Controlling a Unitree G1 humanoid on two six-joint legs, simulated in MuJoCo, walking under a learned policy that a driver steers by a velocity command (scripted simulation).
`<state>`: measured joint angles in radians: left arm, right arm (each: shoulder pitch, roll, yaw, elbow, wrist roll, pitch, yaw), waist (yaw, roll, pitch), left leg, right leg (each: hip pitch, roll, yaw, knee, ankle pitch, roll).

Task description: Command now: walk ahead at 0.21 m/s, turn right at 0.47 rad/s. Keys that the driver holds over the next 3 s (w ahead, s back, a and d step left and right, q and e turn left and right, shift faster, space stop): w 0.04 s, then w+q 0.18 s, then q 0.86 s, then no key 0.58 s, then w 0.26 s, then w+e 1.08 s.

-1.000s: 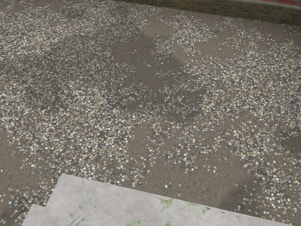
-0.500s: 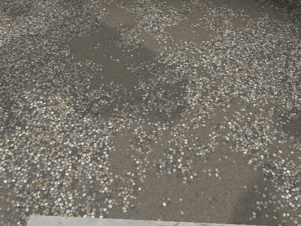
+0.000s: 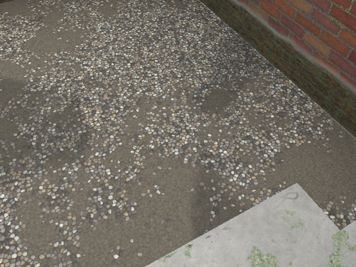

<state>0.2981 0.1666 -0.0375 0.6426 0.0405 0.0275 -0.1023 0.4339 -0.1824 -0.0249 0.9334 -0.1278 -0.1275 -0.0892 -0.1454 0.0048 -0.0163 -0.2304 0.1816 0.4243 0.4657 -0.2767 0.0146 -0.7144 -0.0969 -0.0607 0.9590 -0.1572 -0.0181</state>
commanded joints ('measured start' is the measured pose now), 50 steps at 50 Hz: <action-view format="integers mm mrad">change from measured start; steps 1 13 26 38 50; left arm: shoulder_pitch -106 304 359 123 79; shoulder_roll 45 191 19 77 136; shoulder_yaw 28 152 17 46 64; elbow -82 177 354 216 89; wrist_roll -3 -8 84 11 38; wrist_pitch -48 -150 -140 -91 -99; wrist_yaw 2 -8 138 17 58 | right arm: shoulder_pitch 42 -77 -288 423 -226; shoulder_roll -161 -148 -30 -348 -210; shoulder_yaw -44 -54 1 -133 -22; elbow -55 -92 -144 54 -214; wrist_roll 9 77 38 47 37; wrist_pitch -11 -34 72 39 -7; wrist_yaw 0 86 180 118 118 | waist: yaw -26 219 236 -77 269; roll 106 -157 -71 219 52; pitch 64 45 115 -531 -74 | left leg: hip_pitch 194 -828 -470 1215 -456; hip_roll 295 -92 -48 175 -53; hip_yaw -312 -519 -405 -700 -630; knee -336 809 190 254 140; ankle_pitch -359 -138 869 1572 610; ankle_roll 156 75 36 443 272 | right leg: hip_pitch -94 764 356 -294 246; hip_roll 23 -262 -217 72 50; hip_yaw -23 310 1 -19 64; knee -149 -611 -343 1171 363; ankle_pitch -38 -53 -38 -837 179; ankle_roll -33 -264 -128 177 68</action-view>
